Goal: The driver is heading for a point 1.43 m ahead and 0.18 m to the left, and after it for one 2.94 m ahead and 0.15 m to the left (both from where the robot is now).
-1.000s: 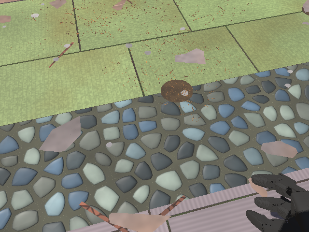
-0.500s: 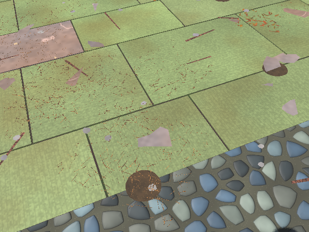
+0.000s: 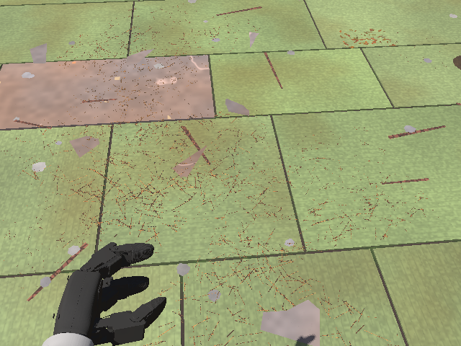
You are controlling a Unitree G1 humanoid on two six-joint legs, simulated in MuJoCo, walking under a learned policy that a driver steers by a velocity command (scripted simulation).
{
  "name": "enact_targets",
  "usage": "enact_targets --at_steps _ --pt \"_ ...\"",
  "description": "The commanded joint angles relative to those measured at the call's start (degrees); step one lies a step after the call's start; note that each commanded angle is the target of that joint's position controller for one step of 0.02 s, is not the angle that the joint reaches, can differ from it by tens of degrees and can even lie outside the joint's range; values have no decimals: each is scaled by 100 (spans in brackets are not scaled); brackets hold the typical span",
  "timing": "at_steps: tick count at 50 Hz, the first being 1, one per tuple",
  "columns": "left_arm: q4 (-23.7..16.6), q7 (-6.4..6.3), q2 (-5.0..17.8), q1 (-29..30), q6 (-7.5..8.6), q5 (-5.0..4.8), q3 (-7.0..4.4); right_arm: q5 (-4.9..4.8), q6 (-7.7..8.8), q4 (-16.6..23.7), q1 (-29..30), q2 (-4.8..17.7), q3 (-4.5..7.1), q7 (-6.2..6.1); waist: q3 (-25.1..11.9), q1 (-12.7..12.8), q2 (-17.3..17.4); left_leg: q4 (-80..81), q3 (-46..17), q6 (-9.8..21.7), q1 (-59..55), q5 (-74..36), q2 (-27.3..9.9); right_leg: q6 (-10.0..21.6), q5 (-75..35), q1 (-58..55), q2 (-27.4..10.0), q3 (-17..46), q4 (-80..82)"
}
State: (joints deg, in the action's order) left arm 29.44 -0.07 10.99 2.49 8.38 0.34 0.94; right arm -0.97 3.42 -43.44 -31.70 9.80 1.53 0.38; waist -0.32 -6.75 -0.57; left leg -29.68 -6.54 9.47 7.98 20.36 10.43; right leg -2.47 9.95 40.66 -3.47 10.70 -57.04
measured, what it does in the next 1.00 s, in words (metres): walks ahead, turning left: right foot, then left foot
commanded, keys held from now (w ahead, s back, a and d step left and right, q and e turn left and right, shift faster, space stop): w+q+shift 0.50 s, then w+shift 0.04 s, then w+e+shift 0.46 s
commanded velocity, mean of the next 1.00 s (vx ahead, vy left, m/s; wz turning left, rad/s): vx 1.00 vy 0.00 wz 0.44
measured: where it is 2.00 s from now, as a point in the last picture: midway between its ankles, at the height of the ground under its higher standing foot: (101, 122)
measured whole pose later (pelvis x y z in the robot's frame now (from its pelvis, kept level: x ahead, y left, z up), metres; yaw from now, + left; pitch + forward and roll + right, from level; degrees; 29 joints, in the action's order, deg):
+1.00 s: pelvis +0.76 +0.24 -0.01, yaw +25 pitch -1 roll +2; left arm 43.0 2.6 16.7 -7.9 3.0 -2.3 -2.3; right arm 1.3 6.6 -46.4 -23.6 13.7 3.0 -0.3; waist 2.0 -3.5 -2.0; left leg -11.9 14.2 1.6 -11.8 23.3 4.3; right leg 3.1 -10.5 47.7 -5.9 -0.9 -48.2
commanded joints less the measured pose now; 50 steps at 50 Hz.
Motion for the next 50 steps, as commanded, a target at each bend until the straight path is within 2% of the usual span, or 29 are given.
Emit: enact_targets --at_steps 1,5,6,7,8,9,10,11,12,13,14,16,17,21,25,28,30,31,32,33,34,35,36,37,38,39,42,46,50 --pt "-488 32 373 816 17 -31 -231 -116 100 683 974 1220 360 -190 649 256 -5 1613 -1666 583 2434 -69 -921 -251 -1191 -1815 475 -805 1843" --pt "-409 9 892 503 21 -341 -570 -210 21 490 736 1088 414 -231 149 339 573 748 -1999 232 910 -546 -1072 -270 -1115 -2370 541 -450 2842" --pt "-302 -22 1090 24 40 -361 -707 -158 -6 496 813 1098 435 -214 -171 657 693 96 -1950 88 555 -1574 -1020 -154 -717 -2810 592 -521 2863" --pt "-144 -54 1276 -927 50 -377 -842 -69 -17 600 1046 1119 433 -155 -781 1263 790 -1070 -1696 -142 597 -2453 -867 11 -415 -3823 404 -563 2694" --pt "87 -115 1500 -2449 -9 -310 -896 109 -12 840 1290 784 304 -82 -1866 1913 578 -3024 -1347 -329 1734 -1947 -790 271 583 -5958 -413 158 2094" --pt "189 -40 2002 -2751 -11 39 -909 -150 35 1115 309 23 97 -65 -2660 1173 -2184 -4998 -862 -571 3521 1433 -256 1148 2567 -7418 -1893 3721 3526" --pt "169 49 1669 -2396 -21 32 -870 -450 22 1108 304 527 89 -133 -2182 1167 -2705 -5819 -509 -575 4548 767 -900 1499 4718 -7050 -2167 5024 4199" --pt "130 8 1076 -1993 -99 -34 -765 -326 -25 1104 980 857 156 -162 -1151 1360 -1797 -6037 -177 -624 4831 166 -1103 1335 4353 -6193 -1835 3956 4254" --pt "271 -17 940 -1923 -172 -9 -709 -133 -64 1176 1414 951 180 -127 -664 1318 -812 -5906 15 -623 4570 -131 -1301 1186 3045 -5372 -1604 2824 4135" --pt "433 -14 957 -1847 -199 47 -698 5 -74 1309 1779 910 196 -78 -309 1186 -253 -5640 50 -594 4240 -251 -1481 1087 1987 -4608 -1365 2035 4106" --pt "600 -22 876 -1747 -182 85 -657 2 -124 1381 1898 882 219 -9 -21 1000 -151 -5358 -15 -577 3935 -300 -1674 1011 1361 -3999 -1174 1377 4177" --pt "891 20 638 -1620 -146 -15 -577 -148 -255 1477 1940 734 184 63 206 794 -430 -5059 -4 -584 3893 -137 -1906 944 752 -3564 -1093 592 4327" --pt "1019 24 652 -1632 -136 -56 -575 -140 -295 1547 2039 711 158 83 312 745 -421 -4980 13 -612 4040 -231 -1965 951 487 -3478 -1117 318 4422" --pt "1214 -38 1132 -1523 -118 34 -639 -102 -278 1653 2316 905 126 137 618 595 -168 -4196 104 -775 4157 -1461 -2022 932 -354 -3196 -1094 -860 4827" --pt "1468 -59 1463 -2080 -141 37 -652 -102 -180 1813 3325 942 94 302 986 1021 233 -2499 836 -525 3876 -2352 -1798 659 -1168 -3773 -887 -1836 5028" --pt "1687 -40 1828 -2629 -204 -7 -654 -123 -61 1918 3578 911 102 380 797 927 -176 -1619 1441 -194 2555 -1860 -1055 690 -5163 -4156 -1064 -2096 4572" --pt "1788 -68 2166 -2629 -313 -55 -677 -109 -91 1829 2723 1335 341 327 214 134 -671 -1303 1446 98 1393 -829 -642 929 -7473 -4509 -1381 -2005 3145" --pt "1793 -73 2160 -2336 -366 -67 -637 -120 -156 1449 1319 1684 556 228 -385 -691 -681 -684 1296 326 -363 -1165 -649 925 -7541 -3913 -1315 -2008 1760" --pt "1695 -90 1802 -2198 -335 -54 -512 -129 -222 1034 158 1989 671 107 -897 -1054 -165 -727 198 443 -2590 -1217 -1332 771 -3900 -2183 -804 -1889 -514" --pt "1461 -5 721 -3122 -167 -197 -202 45 -93 1137 587 2338 606 92 -2062 63 1772 201 -3173 1223 -4042 771 -3033 646 1691 -240 364 -1165 -2896" --pt "1503 32 1510 -2517 38 -461 -380 145 -12 1103 317 1668 495 122 -2444 -524 930 1124 -3924 1068 -3577 1911 -3157 858 1459 23 312 2 -3178" --pt "1195 31 1418 -1773 58 -637 -392 200 78 945 445 1518 428 131 -1170 -412 669 1405 -3156 848 -2593 1652 -3069 811 1228 462 165 -156 -3068" --pt "1090 4 1147 -1571 19 -557 -319 170 180 770 799 1417 398 155 -330 -18 5 1573 -2455 670 -1534 991 -2947 768 878 479 -158 -235 -2586" --pt "1174 -12 1067 -1633 -92 -381 -346 212 261 725 1212 1116 329 168 -88 309 -9 1578 -1793 487 -823 521 -2743 710 528 202 -429 -269 -2239" --pt "1335 19 1025 -2034 -259 -366 -380 280 320 720 1501 844 255 180 94 619 145 1682 -1174 340 -218 149 -2567 650 228 -182 -600 -208 -2130" --pt "1438 34 938 -2244 -411 -363 -395 240 366 652 1631 713 240 200 133 769 313 1827 -750 251 145 -158 -2489 581 137 -401 -693 -225 -2022" --pt "1423 44 729 -1953 -637 -346 -376 192 437 429 1739 793 279 157 612 835 186 2174 550 -126 575 -1362 -2255 395 -358 -24 -768 -255 -1609" --pt "1162 157 747 -1167 -540 -253 -353 261 472 298 1606 888 275 -30 853 662 42 2420 1759 -474 429 -2413 -1744 396 -1981 47 -397 -915 -22" --pt "882 423 784 -574 -415 -268 -349 209 379 140 1276 1365 336 -186 841 565 97 2157 2147 -865 -675 -4665 -1973 732 -2374 -408 66 -1707 1519"
Next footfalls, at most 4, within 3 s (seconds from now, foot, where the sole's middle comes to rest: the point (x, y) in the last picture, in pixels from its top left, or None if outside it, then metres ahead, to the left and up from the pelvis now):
0.16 right None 0.36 -0.18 -0.77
0.64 left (132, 329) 0.61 0.24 -0.77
1.10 right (117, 206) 1.08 0.31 -0.77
1.52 left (60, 146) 1.43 0.56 -0.77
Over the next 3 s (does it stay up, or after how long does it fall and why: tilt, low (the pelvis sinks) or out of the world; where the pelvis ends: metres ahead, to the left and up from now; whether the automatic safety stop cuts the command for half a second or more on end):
stays up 1.81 0.31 0.00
